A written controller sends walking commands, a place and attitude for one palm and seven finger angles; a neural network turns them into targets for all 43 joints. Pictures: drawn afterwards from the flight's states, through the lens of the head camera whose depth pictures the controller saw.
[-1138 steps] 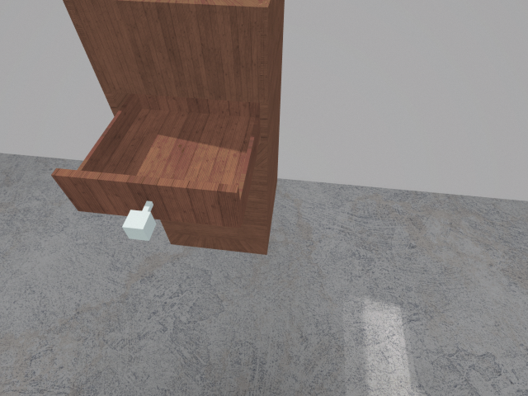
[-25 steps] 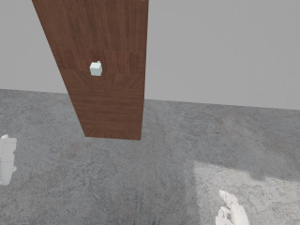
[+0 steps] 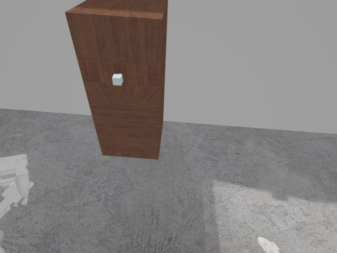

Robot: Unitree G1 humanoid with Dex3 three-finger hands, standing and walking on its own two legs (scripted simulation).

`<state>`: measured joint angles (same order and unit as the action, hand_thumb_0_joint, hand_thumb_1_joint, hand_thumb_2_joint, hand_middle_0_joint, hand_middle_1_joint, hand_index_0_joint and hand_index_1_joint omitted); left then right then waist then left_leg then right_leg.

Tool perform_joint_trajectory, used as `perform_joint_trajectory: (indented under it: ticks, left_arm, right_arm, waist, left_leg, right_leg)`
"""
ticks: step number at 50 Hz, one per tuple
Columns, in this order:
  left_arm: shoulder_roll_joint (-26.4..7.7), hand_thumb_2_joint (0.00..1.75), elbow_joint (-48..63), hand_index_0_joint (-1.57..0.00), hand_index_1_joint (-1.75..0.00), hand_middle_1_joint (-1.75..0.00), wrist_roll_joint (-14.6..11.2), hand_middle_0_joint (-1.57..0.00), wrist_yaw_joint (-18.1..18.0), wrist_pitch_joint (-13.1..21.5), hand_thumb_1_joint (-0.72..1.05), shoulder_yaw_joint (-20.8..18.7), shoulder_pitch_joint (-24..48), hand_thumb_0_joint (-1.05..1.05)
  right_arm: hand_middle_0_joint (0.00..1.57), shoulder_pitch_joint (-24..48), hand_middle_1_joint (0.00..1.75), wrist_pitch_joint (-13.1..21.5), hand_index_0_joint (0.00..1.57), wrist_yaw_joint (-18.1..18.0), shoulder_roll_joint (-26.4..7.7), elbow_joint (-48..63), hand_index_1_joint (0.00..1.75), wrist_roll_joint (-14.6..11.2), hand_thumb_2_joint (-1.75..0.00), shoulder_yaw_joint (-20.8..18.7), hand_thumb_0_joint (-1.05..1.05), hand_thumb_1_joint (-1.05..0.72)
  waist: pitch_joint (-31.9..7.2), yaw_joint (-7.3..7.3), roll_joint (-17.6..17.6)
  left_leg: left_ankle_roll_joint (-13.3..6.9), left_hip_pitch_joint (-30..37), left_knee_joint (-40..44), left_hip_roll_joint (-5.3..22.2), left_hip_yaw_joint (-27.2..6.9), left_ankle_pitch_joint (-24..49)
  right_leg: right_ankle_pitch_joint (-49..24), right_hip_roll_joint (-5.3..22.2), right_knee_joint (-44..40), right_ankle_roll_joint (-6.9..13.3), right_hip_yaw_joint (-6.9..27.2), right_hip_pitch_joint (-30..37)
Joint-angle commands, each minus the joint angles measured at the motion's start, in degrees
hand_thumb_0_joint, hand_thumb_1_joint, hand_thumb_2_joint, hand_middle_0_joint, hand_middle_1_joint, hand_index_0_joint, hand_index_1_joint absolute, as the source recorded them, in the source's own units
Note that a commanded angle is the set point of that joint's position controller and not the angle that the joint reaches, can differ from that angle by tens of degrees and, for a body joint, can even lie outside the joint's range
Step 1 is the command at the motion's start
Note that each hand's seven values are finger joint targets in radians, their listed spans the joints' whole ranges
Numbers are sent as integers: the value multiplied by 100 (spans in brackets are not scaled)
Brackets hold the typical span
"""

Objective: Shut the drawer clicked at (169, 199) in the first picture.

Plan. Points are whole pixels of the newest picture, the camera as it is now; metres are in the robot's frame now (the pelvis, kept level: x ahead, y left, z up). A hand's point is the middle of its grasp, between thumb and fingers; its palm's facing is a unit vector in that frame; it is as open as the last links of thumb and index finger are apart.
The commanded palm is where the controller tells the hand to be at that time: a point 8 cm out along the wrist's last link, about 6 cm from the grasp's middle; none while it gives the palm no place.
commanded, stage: stop stepping back and stand still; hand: left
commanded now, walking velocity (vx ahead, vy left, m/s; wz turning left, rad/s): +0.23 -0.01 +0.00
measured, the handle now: (118, 77) +0.97 +0.32 -0.07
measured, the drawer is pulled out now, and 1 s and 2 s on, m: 0.00 0.00 0.00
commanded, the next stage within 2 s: let the arm hang, fingers relaxed in 0.62 s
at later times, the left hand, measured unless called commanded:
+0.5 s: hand out of the picture +0.09 +0.23 +0.16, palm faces +0.45 -0.80 -0.40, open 3.3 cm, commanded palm +0.04 +0.27 +0.17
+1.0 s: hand out of the picture +0.01 +0.18 -0.17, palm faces +0.15 -0.96 -0.22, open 3.1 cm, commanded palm none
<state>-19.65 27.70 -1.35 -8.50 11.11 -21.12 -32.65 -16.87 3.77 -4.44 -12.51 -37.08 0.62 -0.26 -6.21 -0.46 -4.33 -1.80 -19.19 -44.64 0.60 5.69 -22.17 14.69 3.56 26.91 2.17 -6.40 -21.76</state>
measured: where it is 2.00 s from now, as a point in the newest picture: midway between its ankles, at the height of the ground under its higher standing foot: outside the picture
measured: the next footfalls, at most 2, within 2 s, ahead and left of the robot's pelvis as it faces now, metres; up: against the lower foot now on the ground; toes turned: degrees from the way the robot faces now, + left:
left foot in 0.06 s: +0.00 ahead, +0.14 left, +0.00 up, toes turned +5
right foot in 0.28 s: +0.01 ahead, -0.13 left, +0.00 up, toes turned -2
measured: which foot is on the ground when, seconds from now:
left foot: up 0.00-0.04, down 0.06-0.26, up 0.28-0.50, down 0.52-1.00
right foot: down 0.00-0.04, up 0.06-0.26, down 0.28-1.00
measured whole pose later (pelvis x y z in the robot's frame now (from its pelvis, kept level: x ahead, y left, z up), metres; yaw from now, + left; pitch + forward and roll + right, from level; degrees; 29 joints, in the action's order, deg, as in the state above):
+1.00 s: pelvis -0.07 -0.02 -0.02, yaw +6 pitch -2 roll +0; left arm -10.7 -39.5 1.7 -2.4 -3.2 -3.2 -17.6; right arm -15.8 -1.4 1.1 -10.6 -49.4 2.1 0.6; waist 2.3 0.9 -2.2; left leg 1.5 -18.6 -37.6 2.9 1.9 -16.9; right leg 17.9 3.2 38.4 0.8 -6.9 -18.4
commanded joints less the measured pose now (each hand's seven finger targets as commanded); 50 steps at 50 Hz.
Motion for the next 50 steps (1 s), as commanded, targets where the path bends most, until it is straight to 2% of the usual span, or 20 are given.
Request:
perform_joint_trajectory:
  ticks: [1, 2, 3, 4, 7, 11, 12, 14, 16, 24, 26, 27, 29, 35, 36, 37, 41, 44, 46, 50]
  left_arm:
    - [-953, 90, 1747, -140, -160, -160, 128, -140, -167, 391, 90, -201, 690, 0]
    - [-1050, 90, 2113, -140, -160, -160, 162, -140, -186, 460, 90, -344, 624, 0]
    - [-1290, 90, 2339, -140, -160, -160, 286, -140, -165, 530, 90, -568, 649, 0]
    - [-1655, 90, 2452, -140, -160, -160, 399, -140, -125, 566, 90, -989, 507, 0]
    - [-1460, 90, 2141, -140, -160, -160, 178, -140, -127, 593, 90, -1060, -45, 0]
    - [-1190, 90, 1028, -140, -160, -160, 83, -140, -108, 529, 90, -927, -278, 0]
    - [-998, 90, 744, -140, -160, -160, 101, -140, -74, 449, 90, -715, -262, 0]
    - [-1261, 90, 617, -140, -160, -160, 38, -140, 23, 389, 90, -734, 351, 0]
    - [-1770, 90, 1239, -140, -160, -160, 30, -140, 155, 641, 90, -1044, 1090, 0]
    - [-1116, 90, 1963, -140, -160, -160, 118, -140, -124, 632, 90, -510, 465, 0]
    - [-1030, 90, 2317, -140, -160, -160, 138, -140, -201, 735, 90, -571, 709, 0]
    - [-1127, 90, 2184, -140, -160, -160, 196, -140, -243, 743, 90, -612, 696, 0]
    - [-1220, 90, 1595, -140, -160, -160, 95, -140, -166, 684, 90, -893, 309, 0]
    - [-1015, 90, 1289, -140, -160, -160, 53, -140, -93, 427, 90, -655, -241, 0]
    - [4, 90, -3081, -140, -160, -160, 546, -140, 685, -664, 90, 1389, 34, 0]
    - [-38, 90, -3161, -136, -156, -156, 523, -136, 797, -1057, 90, 1477, 254, 0]
    - [-20, 90, -3988, -120, -138, -138, 358, -120, 747, -1100, 90, 1489, 1221, 0]
    - [-147, 90, -5048, -108, -125, -125, 329, -108, 779, -1129, 90, 1608, 1341, 0]
    - [32, 90, -5651, -100, -117, -117, 264, -100, 807, -1166, 90, 1718, 1418, 0]
    - [158, 90, -6764, -84, -99, -99, 237, -84, 770, -1173, 90, 1726, 1325, 0]
  right_arm:
    - [20, 556, 30, 632, 20, -137, -713, 1016, 30, 94, -90, -205, 0, -90]
    - [20, 638, 30, 699, 20, -103, -819, 1145, 30, 77, -90, -249, 0, -90]
    - [20, 715, 30, 778, 20, -54, -648, 1162, 30, 82, -90, -208, 0, -90]
    - [20, 939, 30, 859, 20, 20, -679, 1149, 30, 81, -90, -338, 0, -90]
    - [20, 937, 30, 846, 20, 140, -582, 1068, 30, -75, -90, -291, 0, -90]
    - [20, 754, 30, 602, 20, -70, -609, 959, 30, 14, -90, -293, 0, -90]
    - [20, 796, 30, 543, 20, -69, -557, 939, 30, -20, -90, -274, 0, -90]
    - [20, 1051, 30, 515, 20, -12, -735, 936, 30, -117, -90, -456, 0, -90]
    - [20, 775, 30, 572, 20, 110, -662, 683, 30, 81, -90, -421, 0, -90]
    - [20, 834, 30, 782, 20, -222, -462, 751, 30, 64, -90, -211, 0, -90]
    - [20, 760, 30, 797, 20, -205, -679, 883, 30, 46, -90, -227, 0, -90]
    - [20, 709, 30, 813, 20, -196, -501, 932, 30, 30, -90, -195, 0, -90]
    - [20, 716, 30, 787, 20, -70, -527, 845, 30, -68, -90, -292, 0, -90]
    - [20, 935, 30, 497, 20, 26, -528, 1054, 30, -74, -90, -237, 0, -90]
    - [20, 1038, 30, 464, 20, 476, -897, 47, 30, 10, -90, -425, 0, -90]
    - [20, 790, 30, 252, 20, 479, -320, 253, 30, -49, -90, -362, 0, -90]
    - [20, 129, 30, -262, 20, 520, -525, -31, 30, 82, -90, -230, 0, -90]
    - [20, 219, 30, -347, 20, 536, -533, -252, 30, 127, -90, -241, 0, -90]
    - [20, 255, 30, -298, 20, 504, -671, -540, 30, 137, -90, -186, 0, -90]
    - [20, 450, 30, -363, 20, 419, -555, -933, 30, 153, -90, -136, 0, -90]
  waist:
    - [193, 334, 1126]
    - [411, 222, 2637]
    - [640, 239, 2528]
    - [228, 7, 1677]
    - [939, 35, 1718]
    - [628, -78, 1526]
    - [766, -134, 752]
    - [1137, -13, -1775]
    - [767, 367, -1153]
    - [372, 202, 219]
    - [557, 203, 2800]
    - [847, 292, 2674]
    - [629, 147, 1463]
    - [621, 54, 1154]
    - [238, 12, -246]
    - [44, 131, -789]
    - [620, 226, -1981]
    - [562, 218, -1245]
    - [420, 126, 472]
    - [847, -67, 1843]
  left_leg:
    - [-521, 892, 2999, 284, -714, -1330]
    - [-1001, 946, 3566, 1509, -2481, -2317]
    - [-1473, 284, 3850, 2103, -3148, -2203]
    - [-1348, 100, 3354, 1892, -2290, -435]
    - [-1040, -438, 3405, 1688, -2065, -1645]
    - [-400, -2016, 2296, 1067, -835, -1732]
    - [-248, -2415, 871, 581, -451, -1509]
    - [-3, -2749, -2745, -141, -765, -667]
    - [228, -1838, -2997, 391, -827, 276]
    - [-121, 1215, 1775, 16, 61, -89]
    - [-773, 1400, 3396, 1633, -2606, -1697]
    - [-1163, 971, 3696, 2175, -3428, -1408]
    - [-1099, 516, 3279, 1978, -2597, -654]
    - [-275, -1210, 1838, 939, -541, -692]
    - [204, -1561, -226, 267, -41, -181]
    - [299, -1255, -399, 374, -456, -1294]
    - [185, -496, -103, 109, -330, -206]
    - [70, 107, 862, 103, -421, 970]
    - [-86, 409, 1560, 598, -981, 2056]
    - [-66, -579, 2456, 634, -1023, -34]
  right_leg:
    - [2103, 273, 746, -201, 600, -186]
    - [1513, -365, 2765, -406, -32, -1063]
    - [1296, -340, 4237, -414, 415, -1458]
    - [942, -304, 4995, -396, 650, -1178]
    - [731, 132, 3927, -214, 716, -1384]
    - [1350, -375, 1190, -65, 2, 1997]
    - [1634, -173, 331, 49, 459, 2228]
    - [3458, 1963, -2152, 647, 4585, 633]
    - [2744, 1896, -2007, 986, 3848, -242]
    - [2459, 698, -300, 322, 1108, -587]
    - [1829, -319, 2438, -172, 232, -1478]
    - [1742, -323, 3564, -202, 382, -1750]
    - [1261, -60, 3743, -222, 613, -1341]
    - [886, -204, 255, -161, 296, 1613]
    - [-2163, 1303, 185, 142, 1720, 1430]
    - [-3371, 1852, -50, 484, 2207, 926]
    - [-814, 1075, -187, 438, 1294, -1]
    - [-1840, 839, 229, 158, 926, 272]
    - [-725, 330, 502, -194, 593, 223]
    - [461, 41, -4, -122, 541, 955]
